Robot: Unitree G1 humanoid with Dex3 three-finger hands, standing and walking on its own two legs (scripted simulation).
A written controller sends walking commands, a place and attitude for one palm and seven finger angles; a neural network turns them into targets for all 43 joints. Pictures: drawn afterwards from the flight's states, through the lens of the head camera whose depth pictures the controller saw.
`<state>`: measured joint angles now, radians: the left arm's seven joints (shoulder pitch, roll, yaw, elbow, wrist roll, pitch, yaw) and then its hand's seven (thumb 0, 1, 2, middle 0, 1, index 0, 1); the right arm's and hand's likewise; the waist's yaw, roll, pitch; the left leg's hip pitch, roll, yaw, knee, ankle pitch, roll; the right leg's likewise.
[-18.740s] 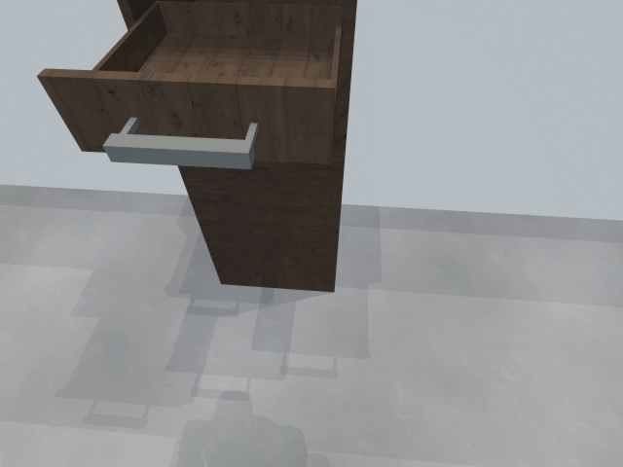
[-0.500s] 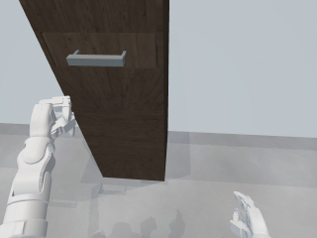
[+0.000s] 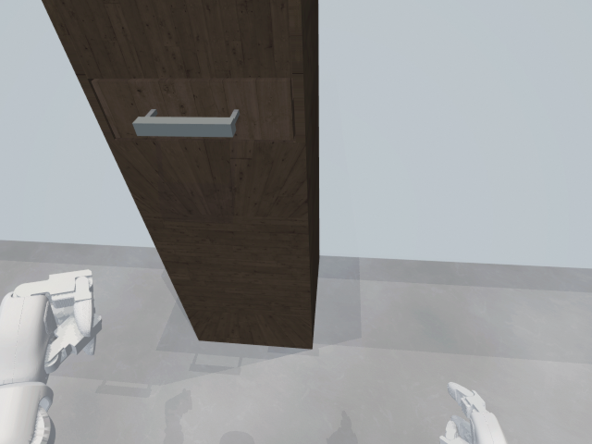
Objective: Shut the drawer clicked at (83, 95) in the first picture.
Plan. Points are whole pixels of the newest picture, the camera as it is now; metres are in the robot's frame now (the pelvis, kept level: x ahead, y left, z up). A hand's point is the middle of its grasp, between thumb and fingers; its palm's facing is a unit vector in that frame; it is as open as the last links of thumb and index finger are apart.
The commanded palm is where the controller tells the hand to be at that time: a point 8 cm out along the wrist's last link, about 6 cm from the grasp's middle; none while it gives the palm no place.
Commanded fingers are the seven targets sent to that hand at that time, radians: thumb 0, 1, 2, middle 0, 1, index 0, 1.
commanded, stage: draw the hand back to the body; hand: left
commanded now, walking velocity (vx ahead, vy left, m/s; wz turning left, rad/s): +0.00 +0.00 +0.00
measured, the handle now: (189, 120) +0.62 +0.27 +0.16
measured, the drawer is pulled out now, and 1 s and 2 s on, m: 0.00 0.00 0.00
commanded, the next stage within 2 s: step back with the hand held close in 0.22 s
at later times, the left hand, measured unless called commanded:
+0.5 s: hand (72, 320) +0.19 +0.25 +0.16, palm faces +0.39 -0.81 -0.43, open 3.3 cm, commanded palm +0.12 +0.29 +0.17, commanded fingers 0.00 0.90 0.90 -1.40 -1.60 -1.40 -1.60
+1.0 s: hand (12, 393) +0.12 +0.28 +0.15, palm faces +0.38 -0.79 -0.48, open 3.3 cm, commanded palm +0.06 +0.32 +0.17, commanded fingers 0.00 0.90 0.90 -1.40 -1.60 -1.40 -1.60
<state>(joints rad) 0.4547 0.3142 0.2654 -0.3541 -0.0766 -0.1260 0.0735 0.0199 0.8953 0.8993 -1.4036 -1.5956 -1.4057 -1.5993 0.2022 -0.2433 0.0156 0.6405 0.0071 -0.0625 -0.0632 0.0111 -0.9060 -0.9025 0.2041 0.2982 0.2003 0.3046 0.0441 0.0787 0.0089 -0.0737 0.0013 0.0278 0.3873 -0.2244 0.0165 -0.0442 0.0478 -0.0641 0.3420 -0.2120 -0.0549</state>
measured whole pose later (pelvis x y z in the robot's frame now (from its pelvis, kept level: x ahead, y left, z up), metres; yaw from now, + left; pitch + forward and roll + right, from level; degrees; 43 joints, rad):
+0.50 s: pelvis +0.00 +0.01 +0.00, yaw +1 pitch -2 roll -1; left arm 0.53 0.35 0.33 -0.46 -0.06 -0.17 0.10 0.02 0.89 0.90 -1.40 -1.60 -1.41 -1.60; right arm 0.18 -0.22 0.03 0.59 0.00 -0.03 -0.06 0.01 -0.90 -0.90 0.21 0.30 0.20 0.31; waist 0.02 0.07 0.00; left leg -0.17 -0.01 0.01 0.43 -0.23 0.03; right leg -0.12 0.04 -0.08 0.36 -0.21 -0.04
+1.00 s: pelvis -0.07 +0.04 -0.02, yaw +1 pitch +0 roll -1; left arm 0.60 0.37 0.36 -0.54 -0.01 -0.21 0.14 0.02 0.89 0.90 -1.40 -1.60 -1.41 -1.60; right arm 0.21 -0.22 0.00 0.53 0.01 -0.03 -0.09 0.01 -0.90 -0.90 0.21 0.30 0.20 0.30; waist 0.01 0.03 0.00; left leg -0.39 -0.04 0.04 0.58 -0.20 0.08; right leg -0.36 0.00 -0.06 0.54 -0.19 -0.01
